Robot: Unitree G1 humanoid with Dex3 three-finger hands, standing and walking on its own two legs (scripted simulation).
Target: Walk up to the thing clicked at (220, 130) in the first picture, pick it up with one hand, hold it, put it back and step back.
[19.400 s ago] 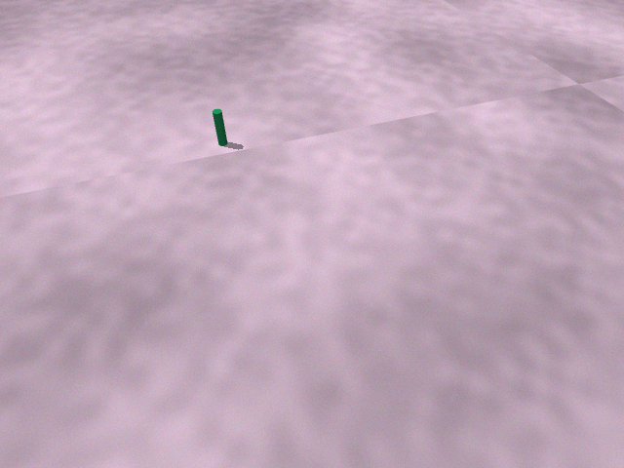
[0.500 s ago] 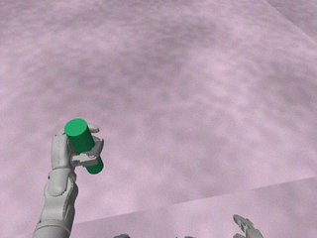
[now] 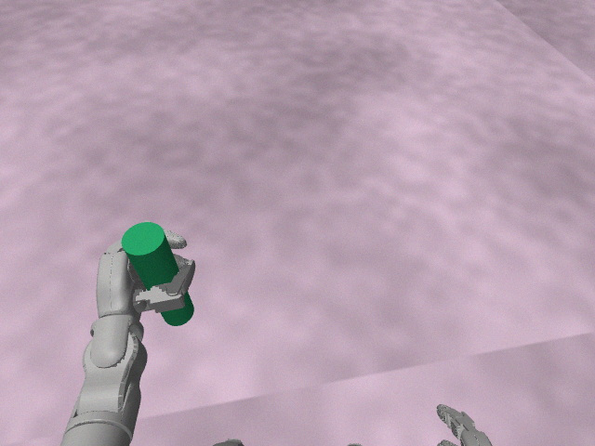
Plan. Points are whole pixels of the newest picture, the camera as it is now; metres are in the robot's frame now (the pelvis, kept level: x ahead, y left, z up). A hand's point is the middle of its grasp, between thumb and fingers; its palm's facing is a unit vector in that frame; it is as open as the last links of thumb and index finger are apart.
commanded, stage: hold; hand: left
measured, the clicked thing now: (163, 280) +0.33 +0.19 +0.03
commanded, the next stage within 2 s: crouch in 1.54 s
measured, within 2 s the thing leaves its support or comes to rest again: neither
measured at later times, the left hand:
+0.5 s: hand (169, 271) +0.33 +0.17 +0.05, palm faces +0.18 -0.98 -0.02, open 6.2 cm
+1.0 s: hand (167, 277) +0.32 +0.18 +0.04, palm faces +0.18 -0.98 -0.02, open 6.2 cm
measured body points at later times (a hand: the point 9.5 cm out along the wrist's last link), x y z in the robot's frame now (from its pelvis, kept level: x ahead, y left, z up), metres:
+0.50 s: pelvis +0.00 +0.00 +0.00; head +0.04 +0.00 +0.45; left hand +0.31 +0.23 +0.05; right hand +0.13 -0.24 -0.11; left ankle +0.02 +0.12 -0.70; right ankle +0.01 -0.12 -0.70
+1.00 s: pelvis +0.00 +0.00 +0.00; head +0.03 +0.01 +0.45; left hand +0.31 +0.23 +0.05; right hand +0.12 -0.24 -0.11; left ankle +0.02 +0.12 -0.70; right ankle +0.01 -0.12 -0.70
